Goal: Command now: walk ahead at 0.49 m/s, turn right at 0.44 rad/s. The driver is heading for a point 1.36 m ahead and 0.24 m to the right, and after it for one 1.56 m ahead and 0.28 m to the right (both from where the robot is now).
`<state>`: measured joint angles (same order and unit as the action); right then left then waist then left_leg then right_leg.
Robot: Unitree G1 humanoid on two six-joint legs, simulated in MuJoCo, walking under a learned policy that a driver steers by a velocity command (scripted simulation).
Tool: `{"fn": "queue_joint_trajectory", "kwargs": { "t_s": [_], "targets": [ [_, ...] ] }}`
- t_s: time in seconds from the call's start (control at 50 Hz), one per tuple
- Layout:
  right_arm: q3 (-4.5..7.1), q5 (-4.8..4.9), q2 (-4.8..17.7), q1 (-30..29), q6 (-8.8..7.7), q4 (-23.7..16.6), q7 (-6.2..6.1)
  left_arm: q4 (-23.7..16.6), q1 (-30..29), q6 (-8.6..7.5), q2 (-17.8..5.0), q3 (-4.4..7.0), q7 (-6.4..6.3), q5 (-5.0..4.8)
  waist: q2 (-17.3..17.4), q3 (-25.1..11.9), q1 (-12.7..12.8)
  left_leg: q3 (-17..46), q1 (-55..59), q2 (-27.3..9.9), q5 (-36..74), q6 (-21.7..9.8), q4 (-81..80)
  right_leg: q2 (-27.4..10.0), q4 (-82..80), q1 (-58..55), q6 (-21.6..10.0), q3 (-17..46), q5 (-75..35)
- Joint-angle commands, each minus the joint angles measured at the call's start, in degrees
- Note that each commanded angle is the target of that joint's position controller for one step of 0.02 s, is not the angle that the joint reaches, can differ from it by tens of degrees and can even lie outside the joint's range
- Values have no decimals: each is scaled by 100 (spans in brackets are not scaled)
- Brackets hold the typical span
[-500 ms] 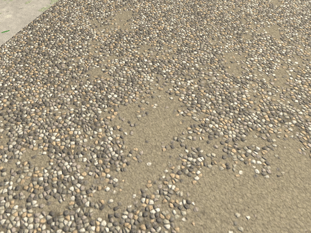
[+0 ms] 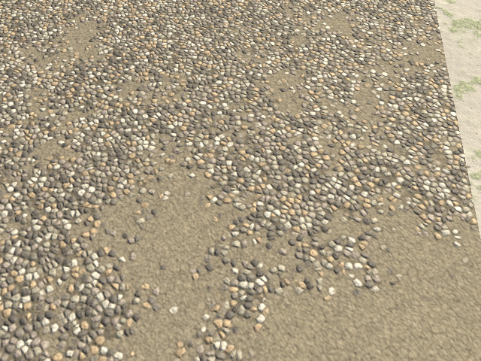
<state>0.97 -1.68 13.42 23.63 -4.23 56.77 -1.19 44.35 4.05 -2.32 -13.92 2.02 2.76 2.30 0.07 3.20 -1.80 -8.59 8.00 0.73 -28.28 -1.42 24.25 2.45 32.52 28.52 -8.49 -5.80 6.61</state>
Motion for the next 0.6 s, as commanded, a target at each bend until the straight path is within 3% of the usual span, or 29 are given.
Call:
{"fn": "queue_joint_trajectory", "kwargs": {
  "t_s": [0.02, 0.04, 0.06, 0.08, 0.1, 0.14, 0.2, 0.26, 0.32, 0.44, 0.48, 0.52, 0.54, 0.56, 0.58, 0.6],
  "targets": [
    [64, 80, 344, 336, -66, -704, 89, 271, 2210, 3, -1718, 539, -177, 81, -1392, -1818, 645, -5, -3925, 97, 550, -34, 5470, -2043, -726, -4657, -1437, 3937, 990],
    [183, 26, 871, -237, -130, -821, 107, 290, 2157, 50, -1582, 539, -144, -213, -774, -2071, 867, 1175, -4615, 237, 105, -87, 6073, -2151, -1502, -4715, -1616, 5106, 935],
    [174, 74, 882, -657, -202, -1005, 134, 282, 1733, 61, -1422, 502, -181, -217, -482, -1171, 680, 1287, -4958, -146, 699, -136, 5858, -2018, -1597, -4007, -1416, 4150, 739],
    [141, 65, 835, -772, -258, -1033, 134, 271, 1510, 50, -1102, 429, -191, -199, 11, -680, 522, 1204, -4764, -381, 1061, -132, 5350, -1829, -1714, -3209, -1212, 3570, 137],
    [141, 16, 775, -819, -218, -1023, 125, 267, 1322, 23, -947, 384, -212, -186, 196, -371, 320, 1206, -4460, -520, 1111, -81, 4953, -1543, -1789, -2575, -1020, 3122, -402],
    [117, -117, 669, -643, 9, -1041, 146, 283, 1199, -46, -786, 313, -232, -215, 87, -356, 37, 1195, -3917, -616, 1034, 95, 4440, -1196, -1937, -1918, -888, 2565, -991],
    [88, -147, 544, -885, 192, -1195, 181, 332, 1385, -138, -963, 358, -226, -235, -31, -263, 23, 1000, -4001, -645, 1310, 310, 3750, -934, -2119, -1563, -865, 2260, -988],
    [95, -127, 586, -1702, 222, -1500, 193, 379, 1715, -122, -1003, 377, -231, -243, -145, -19, 279, 930, -4486, -659, 2102, 474, 2844, -801, -2261, -1671, -678, 2321, -705],
    [81, -87, 588, -2237, 209, -1684, 221, 430, 2060, -102, -1014, 392, -245, -248, -239, -74, 528, 958, -4664, -544, 2704, 499, 2146, -744, -2082, -2136, -469, 2388, -981],
    [18, -15, 634, -3048, 106, -2081, 262, 445, 2472, -62, -1067, 404, -335, -131, -393, -64, 788, 957, -4582, -192, 2547, 352, 1177, -874, -1476, -2917, -405, 2755, -2031],
    [48, 7, 760, -2691, 55, -2045, 241, 353, 2203, -62, -1164, 427, -378, -121, -486, -124, 527, 1032, -3778, -71, 2266, 213, 704, -904, -1213, -2761, -224, 2874, -2292],
    [168, 23, 1027, -1506, -26, -1710, 136, 264, 1860, -110, -1265, 438, -325, -146, -355, -640, -48, 946, -1974, 156, 2036, -13, 213, -586, -112, -2316, 40, 2730, -3065],
    [263, -56, 1322, -682, -101, -1589, 42, 204, 1828, -169, -1103, 390, -257, -221, 22, -1247, -421, 1533, -637, -508, 1699, -250, 46, -243, 1125, -1724, 190, 2431, -2366],
    [367, -192, 1742, -12, -88, -1616, -59, 28, 2110, -211, -517, 246, -259, -349, 901, -2055, -470, 3359, 805, -2134, 759, -594, -130, 284, 2757, -532, 341, 1725, 542],
    [440, -119, 1889, -283, 23, -1592, -38, -104, 2489, -161, -672, 250, -272, -289, 1827, -2288, -74, 5543, 930, -2752, 397, -1124, -807, 585, 3643, 570, 377, 1300, 2569],
    [345, -73, 1270, -715, 66, -1676, 1, 138, 2291, -57, -958, 286, -308, -124, 648, -1302, 45, 4884, 71, -2474, -116, -1080, -840, 60, 3993, 869, 364, 1351, 1999]
  ]
}}
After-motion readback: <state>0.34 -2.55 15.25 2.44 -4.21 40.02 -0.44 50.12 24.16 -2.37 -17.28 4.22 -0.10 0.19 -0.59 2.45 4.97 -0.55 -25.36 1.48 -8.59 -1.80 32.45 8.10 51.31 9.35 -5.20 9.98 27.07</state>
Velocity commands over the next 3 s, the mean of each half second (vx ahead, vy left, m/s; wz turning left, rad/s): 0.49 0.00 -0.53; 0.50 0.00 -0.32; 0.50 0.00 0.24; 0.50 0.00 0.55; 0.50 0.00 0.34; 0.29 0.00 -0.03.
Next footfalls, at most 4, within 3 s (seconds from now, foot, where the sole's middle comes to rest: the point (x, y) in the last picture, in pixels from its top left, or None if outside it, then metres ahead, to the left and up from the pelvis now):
0.54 left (232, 341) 0.50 0.05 -0.75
1.04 right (336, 291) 0.63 -0.25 -0.75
1.58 left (300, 197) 0.96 -0.19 -0.75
2.10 right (341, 131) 1.25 -0.37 -0.75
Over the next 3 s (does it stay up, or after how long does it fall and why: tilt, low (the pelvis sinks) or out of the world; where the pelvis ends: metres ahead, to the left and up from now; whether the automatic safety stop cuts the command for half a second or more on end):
stays up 1.45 -0.19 0.03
